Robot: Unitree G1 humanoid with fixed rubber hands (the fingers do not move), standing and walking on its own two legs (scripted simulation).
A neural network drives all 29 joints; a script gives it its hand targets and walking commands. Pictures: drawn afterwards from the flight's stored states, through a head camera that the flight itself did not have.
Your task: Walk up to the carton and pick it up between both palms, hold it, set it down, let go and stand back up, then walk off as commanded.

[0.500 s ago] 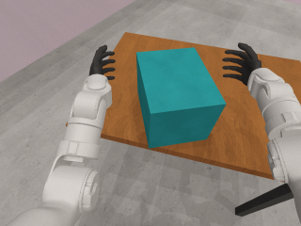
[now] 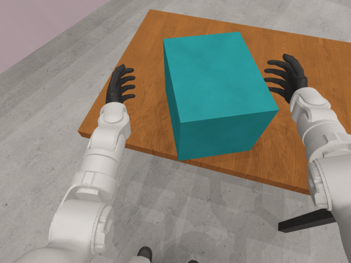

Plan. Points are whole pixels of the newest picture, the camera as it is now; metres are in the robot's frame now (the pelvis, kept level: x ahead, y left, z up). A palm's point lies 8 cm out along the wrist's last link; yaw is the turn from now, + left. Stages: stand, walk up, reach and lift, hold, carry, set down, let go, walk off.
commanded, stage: reach and lift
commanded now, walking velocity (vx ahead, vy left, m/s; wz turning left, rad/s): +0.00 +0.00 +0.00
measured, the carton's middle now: (208, 97) +0.51 -0.02 +0.01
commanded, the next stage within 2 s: none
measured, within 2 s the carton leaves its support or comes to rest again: neither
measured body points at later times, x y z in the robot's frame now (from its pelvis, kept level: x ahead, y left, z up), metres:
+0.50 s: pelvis +0.00 +0.00 +0.00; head +0.10 +0.00 +0.44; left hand +0.43 +0.18 +0.07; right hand +0.50 -0.18 +0.08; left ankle +0.02 +0.18 -0.74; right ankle -0.01 -0.06 -0.74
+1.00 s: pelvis +0.00 +0.00 +0.00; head +0.09 +0.00 +0.44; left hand +0.43 +0.15 +0.07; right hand +0.50 -0.14 +0.09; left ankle +0.02 +0.18 -0.74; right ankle -0.01 -0.06 -0.74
